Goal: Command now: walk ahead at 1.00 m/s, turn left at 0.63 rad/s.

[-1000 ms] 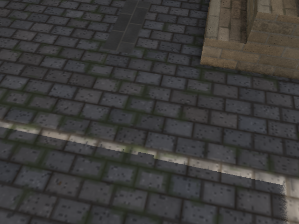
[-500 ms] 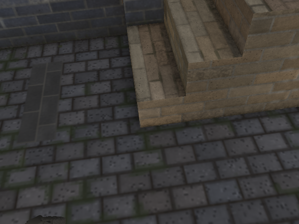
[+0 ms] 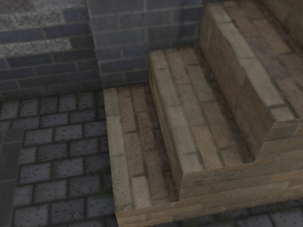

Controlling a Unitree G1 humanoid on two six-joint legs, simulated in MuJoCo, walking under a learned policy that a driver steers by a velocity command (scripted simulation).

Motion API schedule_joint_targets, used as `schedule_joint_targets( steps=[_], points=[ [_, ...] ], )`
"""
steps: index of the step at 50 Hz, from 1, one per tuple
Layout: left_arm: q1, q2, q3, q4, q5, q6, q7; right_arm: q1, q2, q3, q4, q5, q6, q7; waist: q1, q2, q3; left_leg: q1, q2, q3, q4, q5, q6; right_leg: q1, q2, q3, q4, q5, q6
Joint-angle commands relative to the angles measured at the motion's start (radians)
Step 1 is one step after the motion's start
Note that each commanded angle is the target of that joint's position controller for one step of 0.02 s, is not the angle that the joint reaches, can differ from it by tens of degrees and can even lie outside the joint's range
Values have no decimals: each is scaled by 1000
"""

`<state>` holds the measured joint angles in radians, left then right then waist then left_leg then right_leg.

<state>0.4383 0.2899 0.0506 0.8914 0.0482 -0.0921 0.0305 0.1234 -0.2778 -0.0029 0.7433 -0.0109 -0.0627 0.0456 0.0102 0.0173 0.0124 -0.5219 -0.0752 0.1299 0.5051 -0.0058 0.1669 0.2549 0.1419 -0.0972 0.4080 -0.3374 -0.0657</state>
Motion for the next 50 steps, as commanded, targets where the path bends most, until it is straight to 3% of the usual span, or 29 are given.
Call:
schedule_joint_targets(
  steps=[1,2,5,8,11,13,14,15,16,17,18,20,23,26,30,32,34,35,36,37,39,41,43,45,46,47,48,49,50],
  points=[
    [-264,6,-2,-197,11,-33,6,543,-236,-105,144,3,23,-32,-207,303,-138,881,171,-385,180,293,180,-931,24,26,1321,-138,110],
    [-109,-8,-37,-259,-34,-49,-5,409,-267,-108,88,-20,25,-38,-87,266,-368,1006,342,-892,-93,-111,381,-1120,-4,227,1438,-171,107],
    [-254,66,-53,-272,27,-50,-23,261,-131,-87,47,-10,16,-38,-7,-163,-37,452,254,-741,-299,-215,226,-1000,-160,221,1107,25,49],
    [-278,29,-78,-322,53,14,-22,226,-170,-79,25,0,-16,-40,56,-148,63,96,111,-520,-316,88,173,-819,-194,131,847,15,90],
    [-409,-9,-102,-398,3,17,-31,206,-179,-85,18,18,-17,-44,17,-28,60,-32,5,-396,-301,268,95,-610,-174,48,423,149,109],
    [-211,-24,-94,-355,-13,20,0,126,-124,-76,-34,-7,-8,-40,80,149,-143,97,34,-421,-126,886,83,-513,-123,29,676,105,48],
    [-152,22,-76,-347,-5,8,7,74,-151,-86,-70,4,-15,-35,117,103,-208,138,29,-408,-31,1028,65,-472,-126,62,638,83,23],
    [-184,102,-34,-300,13,-10,-4,260,-46,-66,-54,67,-26,-34,-14,-152,-423,-79,-38,-504,218,1108,-145,58,-227,213,410,200,-57],
    [-44,163,5,-301,1,-8,-13,211,-104,-66,-94,51,-35,-40,99,-148,-578,-205,-125,-400,495,789,-240,297,-300,346,60,236,-75],
    [-8,77,-3,-240,-45,4,5,33,-118,-79,-117,19,-37,-48,164,-222,-479,-327,-83,-381,667,-128,-159,350,-287,209,113,547,-18],
    [45,4,-24,-206,-26,7,13,-122,-59,-61,-179,10,-47,-57,219,-166,-307,-405,-61,-315,766,-379,-94,252,-327,173,33,546,18],
    [-169,-4,-40,-232,60,-10,2,48,-44,-67,-235,31,-17,-81,-30,-166,-118,-619,13,-259,1004,-569,-94,210,-495,215,99,1185,18],
    [-168,172,52,-207,39,-68,-3,-112,27,-27,-397,-52,84,-100,0,-191,-43,-858,188,-370,1429,-751,-105,-96,-808,447,-204,314,-147],
    [-256,146,44,-127,11,-90,-21,-269,-56,-39,-438,-36,78,-50,-70,-55,181,-767,206,-322,1026,-553,-71,-359,-579,55,-376,284,23],
    [-279,222,75,-122,-45,-59,-36,16,-67,-68,-319,-49,105,2,-179,-57,-167,226,57,-33,527,-61,-18,-515,-375,-142,-235,984,21],
    [-326,299,110,-150,-67,-29,-67,380,-134,-115,-191,4,67,-13,-337,-173,-353,473,27,-25,315,-60,-37,-365,-382,-101,245,1114,35],
    [-627,336,116,-180,-100,4,-118,744,-153,-119,-51,25,55,-6,-656,-150,-401,364,-52,-19,-223,183,-134,149,-243,-206,739,1284,25],
    [-475,155,71,-222,-111,-12,-137,564,-185,-83,13,8,67,-18,-330,100,-319,470,-57,-97,179,767,-202,-197,-167,-154,916,608,-8],
    [-219,14,55,-214,-95,-23,-138,507,-303,-111,44,-2,93,-47,-134,494,-602,947,31,-530,123,1217,-108,-617,-53,-70,1095,-148,70],
    [-172,12,28,-207,-27,-8,-126,469,-359,-158,32,-24,81,-85,-114,347,-703,1135,101,-691,64,919,59,-878,-28,48,1253,-273,80],
    [-255,-46,-9,-188,16,5,-73,388,-294,-161,54,-19,68,-114,-59,111,-566,1006,80,-726,-19,510,157,-889,-68,104,1210,-234,79],
    [-374,-33,-29,-226,11,33,-55,376,-67,-102,124,-15,56,-97,-30,22,-416,795,56,-781,-118,243,98,-757,-55,129,998,-139,57],
    [-473,58,-18,-256,17,67,-47,319,-77,-104,124,3,51,-67,-45,-16,-315,619,70,-840,-298,110,31,-592,-8,134,756,-105,67],
    [-403,93,-14,-254,20,96,-28,271,-75,-101,142,14,57,-45,17,61,-132,328,-32,-662,-438,273,-200,-273,21,116,193,-187,30],
    [-132,157,10,-190,20,98,-3,130,-77,-108,109,-5,86,-41,165,121,29,-110,-183,-489,-337,414,-427,141,-47,161,-330,-365,-78],
    [-114,145,21,-121,0,107,13,213,13,-103,139,38,106,-62,164,-303,110,-427,-364,-340,257,-462,-464,359,-269,151,-513,291,-108],
    [-551,1,-48,-258,-31,119,-10,547,120,-55,211,44,91,-87,-158,-294,35,-554,-245,-465,823,-703,-226,157,-475,154,61,467,72],
    [-628,-31,-27,-339,-41,131,-4,444,132,-40,133,69,100,-117,-93,-380,23,-556,-175,-371,972,-626,-188,-169,-695,145,-68,167,50],
    [-696,-24,-22,-302,-39,136,7,314,-17,-69,68,4,127,-110,-163,-347,175,-546,-3,-273,939,-354,-161,-351,-601,120,-235,-25,99]
  ],
)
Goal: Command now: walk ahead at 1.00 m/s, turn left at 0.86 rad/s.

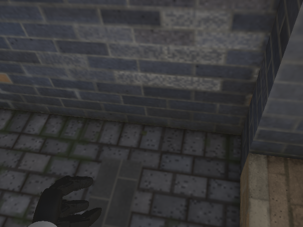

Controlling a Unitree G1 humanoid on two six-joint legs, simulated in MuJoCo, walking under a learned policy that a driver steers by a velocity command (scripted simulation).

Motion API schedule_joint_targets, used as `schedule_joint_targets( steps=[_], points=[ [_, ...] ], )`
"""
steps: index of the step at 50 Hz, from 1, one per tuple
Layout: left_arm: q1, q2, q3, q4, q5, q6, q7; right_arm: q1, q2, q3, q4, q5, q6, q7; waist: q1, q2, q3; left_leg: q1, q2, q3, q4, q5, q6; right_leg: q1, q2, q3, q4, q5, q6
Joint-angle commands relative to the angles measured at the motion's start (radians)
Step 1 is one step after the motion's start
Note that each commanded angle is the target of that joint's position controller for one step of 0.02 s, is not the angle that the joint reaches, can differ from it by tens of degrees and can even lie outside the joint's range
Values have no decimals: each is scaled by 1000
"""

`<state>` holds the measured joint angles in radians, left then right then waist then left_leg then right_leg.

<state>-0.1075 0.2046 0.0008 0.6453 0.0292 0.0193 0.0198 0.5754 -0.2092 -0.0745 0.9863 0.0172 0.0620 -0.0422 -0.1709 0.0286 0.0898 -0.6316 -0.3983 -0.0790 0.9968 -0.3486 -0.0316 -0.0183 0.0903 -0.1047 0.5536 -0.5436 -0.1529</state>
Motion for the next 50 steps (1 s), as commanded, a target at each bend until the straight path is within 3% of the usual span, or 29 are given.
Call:
schedule_joint_targets(
  steps=[1,2,3,5,8,11,14,15,16,17,18,19,21,23,26,31,35,37,38,39,40,41,42,43,44,45,46,47,50],
  points=[
    [-118,9,16,-37,-4,-2,28,-168,-174,-24,-162,-66,12,12,22,-273,146,-311,290,-37,392,67,52,-138,-373,51,-406,253,176],
    [-99,37,22,-47,24,-16,26,-132,-179,-35,-127,-52,19,36,16,-172,133,-196,255,11,364,108,51,-149,-259,-37,-399,376,162],
    [-78,80,35,-31,26,-26,37,-91,-152,-34,-119,-33,27,55,-11,-126,141,-163,279,22,355,120,51,-124,-272,-85,-388,464,119],
    [15,135,54,6,1,-47,47,-123,-83,-21,-151,-15,23,63,-3,-56,197,-252,364,66,304,122,72,-33,-306,-134,-414,586,89],
    [106,137,69,54,-5,-71,33,-237,-37,-6,-213,-4,-2,83,45,-90,206,-205,451,134,43,196,119,25,-293,-221,-445,666,81],
    [219,176,92,93,-7,-85,22,-284,-63,-14,-265,4,-26,99,75,-128,78,-4,410,276,-131,204,195,124,-332,-261,-327,1296,63],
    [224,220,111,88,-8,-61,-8,-117,-133,-45,-249,26,-34,85,-20,-190,-97,246,328,306,-132,-20,251,147,-370,-237,65,1594,32],
    [190,223,109,70,-15,-53,-23,-8,-192,-71,-223,18,-41,78,-90,-170,-169,455,281,270,-149,-125,271,8,-367,-205,320,1511,25],
    [108,174,93,40,-36,-57,-48,90,-241,-96,-192,2,-46,66,-175,-52,-181,620,268,154,-255,-140,341,-214,-250,-193,772,1184,61],
    [88,-18,46,-61,-46,-71,-73,-77,-273,-92,-209,-34,-57,61,2,305,-142,720,492,-434,-529,-359,496,-701,25,-111,1163,130,147],
    [-2,22,35,-124,-7,-98,-57,-110,-277,-81,-256,-39,-67,70,-1,88,-237,708,549,-630,-638,-267,471,-721,-13,130,1149,171,137],
    [34,65,37,-141,6,-115,-56,-85,-321,-90,-242,-47,-70,62,36,46,-247,694,573,-635,-670,-243,429,-719,-60,168,1079,156,133],
    [136,99,31,-117,33,-110,-39,-79,-284,-70,-226,-41,-92,46,119,-59,-157,550,538,-533,-702,-237,352,-691,-149,177,914,149,135],
    [204,130,27,-85,48,-64,-32,-161,-259,-44,-258,-31,-120,38,162,-35,-94,419,462,-429,-742,-205,313,-653,-199,163,825,200,166],
    [182,153,20,-92,51,-25,-30,-143,-262,-26,-259,-14,-139,41,143,-26,-18,365,395,-353,-787,3,257,-704,-236,121,685,292,210],
    [67,171,21,-130,46,-25,-32,4,-296,-20,-200,2,-123,29,49,34,-9,589,353,-321,-738,686,150,-842,-153,41,474,420,209],
    [-14,174,7,-170,34,-49,-37,-15,-304,-17,-177,-10,-119,19,46,55,-24,648,340,-354,-706,1042,157,-770,-52,7,255,466,188],
    [43,193,4,-171,21,-62,-29,-124,-325,-22,-197,-7,-132,10,119,72,-63,550,336,-364,-655,1303,115,-483,0,18,45,518,150],
    [141,233,20,-143,8,-62,-15,-177,-353,-30,-209,-3,-147,4,177,77,-125,489,357,-418,-589,1378,89,-253,21,67,15,551,143],
    [306,304,46,-99,-8,-58,3,-250,-394,-42,-222,-10,-162,6,280,67,-189,454,370,-449,-454,1418,72,-54,8,116,27,543,146],
    [590,370,80,-25,-23,-61,22,-363,-423,-52,-241,-22,-180,16,445,46,-265,376,355,-439,-221,1436,59,201,-41,146,5,522,140],
    [836,391,104,61,-36,-69,50,-475,-322,-30,-260,-42,-194,27,559,-118,-339,258,240,-314,184,752,44,436,-179,225,-28,486,100],
    [872,363,92,87,-6,-56,62,-515,-162,29,-340,-45,-203,40,491,-389,-395,60,151,-160,425,-133,105,553,-386,473,-45,463,88],
    [624,345,99,36,46,-66,49,-257,-179,34,-322,16,-177,42,270,-476,-462,-81,207,-168,579,-99,104,501,-516,883,-102,219,-89],
    [534,222,82,-6,32,-71,29,-303,-240,35,-279,-34,-158,50,284,-244,-377,-70,300,-130,549,15,149,336,-471,865,-188,-24,-96],
    [516,155,66,21,28,-84,23,-384,-245,31,-288,-54,-139,68,266,-91,-212,-115,340,-103,540,58,159,158,-455,770,-244,-153,-95],
    [508,146,61,45,34,-97,15,-432,-222,38,-306,-72,-126,79,238,23,-120,-136,385,-80,497,61,162,41,-437,684,-285,-113,-62],
    [539,158,58,84,41,-116,15,-464,-185,47,-324,-70,-113,91,226,39,-40,-169,418,-78,509,32,158,-37,-438,592,-299,8,-46],
    [540,155,51,149,8,-151,-13,-562,-109,78,-433,-51,-81,108,154,-48,46,-221,505,-59,419,51,141,-193,-422,303,-432,274,33]
  ],
)
Over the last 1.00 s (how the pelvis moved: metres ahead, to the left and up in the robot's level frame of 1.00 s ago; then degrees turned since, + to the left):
0.37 0.32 0.00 32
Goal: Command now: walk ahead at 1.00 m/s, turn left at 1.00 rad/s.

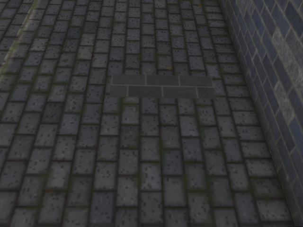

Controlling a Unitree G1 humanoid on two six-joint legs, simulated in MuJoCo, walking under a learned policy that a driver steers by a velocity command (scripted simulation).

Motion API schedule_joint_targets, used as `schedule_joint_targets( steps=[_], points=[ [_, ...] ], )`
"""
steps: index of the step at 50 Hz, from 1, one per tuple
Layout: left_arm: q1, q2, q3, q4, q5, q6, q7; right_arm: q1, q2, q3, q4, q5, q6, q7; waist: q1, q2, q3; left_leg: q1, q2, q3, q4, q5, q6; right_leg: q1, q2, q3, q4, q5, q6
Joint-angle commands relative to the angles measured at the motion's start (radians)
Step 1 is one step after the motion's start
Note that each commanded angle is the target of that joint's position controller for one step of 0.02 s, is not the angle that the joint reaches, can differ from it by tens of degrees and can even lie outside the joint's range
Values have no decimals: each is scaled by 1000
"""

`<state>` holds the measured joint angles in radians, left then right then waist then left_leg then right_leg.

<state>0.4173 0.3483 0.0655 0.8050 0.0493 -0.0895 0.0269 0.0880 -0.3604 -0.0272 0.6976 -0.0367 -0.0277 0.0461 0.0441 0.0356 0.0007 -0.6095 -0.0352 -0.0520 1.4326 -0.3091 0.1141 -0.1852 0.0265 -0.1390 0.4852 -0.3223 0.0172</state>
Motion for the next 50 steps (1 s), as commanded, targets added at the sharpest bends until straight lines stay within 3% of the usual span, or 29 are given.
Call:
schedule_joint_targets(
  steps=[1,3,5,7,8,10,11,12,13,14,15,16,19,21,22,24,26,29,30,31,32,33,34,35,37,40,45,48,50],
  points=[
    [-27,19,-13,-13,-13,-51,-26,-108,40,35,-174,6,13,23,-82,-86,138,-213,146,-66,-95,72,-9,-72,-328,215,-397,160,-109],
    [-53,29,-14,-13,-11,-63,-32,-140,53,43,-201,9,10,39,-101,-113,134,-100,136,-5,-306,238,-4,-137,-246,8,-412,364,-83],
    [23,35,-13,22,-27,-68,-38,-206,84,56,-190,-2,-7,62,-60,-20,157,84,80,101,-551,381,23,-162,-215,-80,-486,502,-89],
    [75,121,3,41,-29,-55,-39,-188,59,47,-158,-3,-19,53,-66,-59,123,187,-2,156,-652,326,53,-16,-249,-82,-456,861,-118],
    [92,159,11,46,-32,-43,-33,-143,24,35,-133,-12,-23,41,-93,-100,79,249,-56,195,-677,234,62,65,-258,-84,-343,1126,-123],
    [64,212,15,52,-44,-14,-19,194,-50,-4,-32,-25,-30,9,-278,-157,-121,641,-80,139,-782,169,87,56,-269,-55,137,1283,-113],
    [54,182,11,40,-43,-7,-21,338,-128,-36,20,-35,-29,-12,-332,-153,-205,871,16,26,-817,121,83,-101,-215,-25,465,980,-98],
    [152,-11,-22,-5,-38,0,-41,310,-226,-57,17,-52,-34,-33,-169,133,-314,1073,364,-378,-819,134,87,-382,-76,34,911,-210,-78],
    [139,50,-12,-56,-81,1,-26,355,-225,-70,-7,-35,-37,-40,-199,77,-523,1126,483,-712,-975,155,119,-492,-34,240,1090,-145,-103],
    [18,70,-4,-79,-74,3,-21,318,-175,-66,34,-17,-48,-44,-174,-9,-348,970,411,-581,-1026,172,88,-548,-82,233,1049,-7,-107],
    [-5,29,-15,-75,-63,3,-27,262,-113,-52,60,-7,-62,-44,-124,-19,-154,768,366,-444,-1057,211,84,-557,-113,207,972,45,-101],
    [-5,8,-18,-54,-51,12,-37,214,-66,-43,67,-11,-74,-41,-80,-45,-82,640,322,-340,-1086,255,59,-517,-146,218,915,67,-97],
    [46,-31,-13,-23,-28,62,-58,217,37,-11,107,15,-101,-41,7,-2,2,455,263,-123,-1154,606,38,-418,-158,215,818,56,-62],
    [-46,-50,-13,-34,-26,74,-62,216,50,-5,133,25,-111,-46,5,-10,48,431,188,13,-1203,817,7,-441,-115,161,711,73,-45],
    [-74,-77,-23,-75,-20,66,-63,224,31,-3,137,27,-120,-43,20,50,70,402,184,68,-1203,967,8,-423,-100,140,590,131,-47],
    [-139,-100,-44,-85,-20,45,-66,180,40,2,148,33,-123,-43,23,62,98,342,95,184,-1219,894,-7,-303,-59,57,295,301,-51],
    [-140,-85,-50,-60,-19,28,-68,237,4,-2,171,43,-133,-53,-7,21,44,389,109,166,-1182,947,2,-150,24,-16,133,471,-56],
    [134,-7,-23,36,2,13,-54,206,-83,-22,182,54,-120,-73,124,49,-99,469,140,162,-836,1080,-52,134,72,45,51,523,-110],
    [226,20,-15,72,14,4,-49,176,-78,-20,179,66,-107,-80,186,33,-120,453,87,180,-584,861,-70,213,10,100,-60,682,-144],
    [208,126,3,87,14,-2,-44,292,32,0,173,55,-90,-80,91,-243,-187,265,-90,211,-147,-248,-88,404,-230,274,85,1480,-221],
    [201,168,11,55,-7,-4,-42,522,72,12,207,97,-73,-85,20,-267,-458,78,-142,-94,131,-375,-90,681,-468,600,188,1793,-404],
    [118,134,17,8,-46,10,-33,451,3,7,208,77,-67,-90,55,-124,-466,54,-104,-156,117,-238,-87,582,-447,596,79,1547,-417],
    [-1,75,-4,-8,-59,21,-23,355,-25,6,181,50,-63,-85,12,-84,-286,23,-47,-107,34,-169,-88,408,-387,527,0,1274,-389],
    [-66,-1,-27,-10,-53,25,-19,289,-14,8,173,20,-56,-80,-17,-17,-153,13,-7,-75,-64,-147,-96,258,-339,469,-53,1133,-354],
    [-58,-56,-55,12,-46,22,-12,279,17,13,181,-2,-10,-67,-45,-10,-83,168,23,-49,-220,-113,-114,30,-294,371,-133,1111,-320],
    [-98,-7,-49,32,-22,13,-21,289,98,38,190,17,14,-61,-92,-70,-99,302,27,3,-482,-79,-130,-90,-223,233,-150,1151,-285],
    [-118,-9,-45,48,-35,29,-39,212,76,36,220,24,21,-69,-65,-147,-124,431,32,39,-759,155,-127,-124,-177,196,-155,694,-209],
    [-126,-30,-49,55,-35,50,-31,152,61,35,221,1,15,-74,-62,-92,-25,504,76,-13,-966,249,-96,-243,-151,242,-149,194,-133],
    [4,-74,-51,71,-32,65,-26,132,-24,20,219,-1,9,-84,24,89,0,456,255,-206,-1054,364,-26,-216,-42,187,-68,-56,-80]
  ],
)
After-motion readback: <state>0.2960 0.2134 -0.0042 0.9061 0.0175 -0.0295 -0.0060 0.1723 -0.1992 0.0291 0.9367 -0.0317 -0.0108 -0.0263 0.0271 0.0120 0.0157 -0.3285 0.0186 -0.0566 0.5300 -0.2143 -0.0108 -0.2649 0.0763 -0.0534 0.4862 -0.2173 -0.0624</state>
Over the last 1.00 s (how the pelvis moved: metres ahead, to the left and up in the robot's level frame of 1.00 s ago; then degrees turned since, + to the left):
0.55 0.63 0.02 65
